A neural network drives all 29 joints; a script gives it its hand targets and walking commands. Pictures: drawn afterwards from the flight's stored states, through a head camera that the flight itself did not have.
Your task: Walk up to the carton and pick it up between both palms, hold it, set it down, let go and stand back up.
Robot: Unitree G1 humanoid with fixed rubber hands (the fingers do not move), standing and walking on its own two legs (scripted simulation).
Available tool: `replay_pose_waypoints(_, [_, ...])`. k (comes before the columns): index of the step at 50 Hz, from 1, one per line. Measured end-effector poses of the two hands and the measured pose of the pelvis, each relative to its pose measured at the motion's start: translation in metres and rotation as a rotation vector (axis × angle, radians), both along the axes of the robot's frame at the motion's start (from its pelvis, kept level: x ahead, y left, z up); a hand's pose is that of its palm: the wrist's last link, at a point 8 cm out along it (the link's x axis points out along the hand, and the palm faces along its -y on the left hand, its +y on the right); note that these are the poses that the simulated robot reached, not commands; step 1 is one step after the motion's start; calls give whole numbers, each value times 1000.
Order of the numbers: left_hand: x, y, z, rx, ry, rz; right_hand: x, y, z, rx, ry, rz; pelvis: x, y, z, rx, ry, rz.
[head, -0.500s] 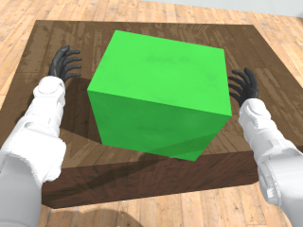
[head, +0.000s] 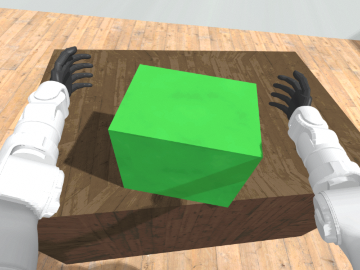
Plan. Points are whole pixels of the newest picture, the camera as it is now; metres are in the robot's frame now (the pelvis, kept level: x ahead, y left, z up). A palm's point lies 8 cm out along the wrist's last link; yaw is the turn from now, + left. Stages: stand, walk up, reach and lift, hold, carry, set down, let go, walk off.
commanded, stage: set down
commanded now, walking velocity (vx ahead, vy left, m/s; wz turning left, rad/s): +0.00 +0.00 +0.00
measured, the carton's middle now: (185, 139) +0.45 -0.04 +0.00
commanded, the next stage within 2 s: none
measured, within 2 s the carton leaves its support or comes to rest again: neither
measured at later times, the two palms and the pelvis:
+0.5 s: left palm (58, 114) +0.44 +0.24 +0.12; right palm (288, 142) +0.36 -0.25 +0.10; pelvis +0.01 -0.01 +0.01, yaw -1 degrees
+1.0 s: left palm (42, 150) +0.38 +0.27 +0.09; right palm (282, 167) +0.31 -0.23 +0.07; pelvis +0.00 +0.00 +0.01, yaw -1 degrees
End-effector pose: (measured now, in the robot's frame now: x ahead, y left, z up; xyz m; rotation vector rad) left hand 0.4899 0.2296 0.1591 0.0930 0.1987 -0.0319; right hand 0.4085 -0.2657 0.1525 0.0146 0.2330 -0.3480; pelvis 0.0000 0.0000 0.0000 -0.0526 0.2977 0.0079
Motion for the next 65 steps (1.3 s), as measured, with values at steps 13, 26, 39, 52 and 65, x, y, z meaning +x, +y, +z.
replay_pose_waypoints(13, [-9, 1, 14, 11, 33, -2, -9, -2, 8, 7, 18, 6, 6, -6, 10, 17, -122, -10])
replay_pose_waypoints(26, [-52, 11, -41, 9, 81, -17, -55, 19, -59, 51, 59, 27, 5, -5, 12, 23, -189, -16])
replay_pose_waypoints(39, [-82, 28, -51, -22, 57, 3, -78, 25, -55, 35, 26, 20, 1, 1, 11, 24, -245, -29])
replay_pose_waypoints(52, [-121, 38, -79, 1, 100, 11, -103, 40, -91, 73, 69, 29, 1, 5, 12, 25, -290, -22])
replay_pose_waypoints(65, [-157, 35, -106, -18, 96, 6, -133, 38, -106, 65, 52, 17, 8, -4, 11, 29, -309, -26])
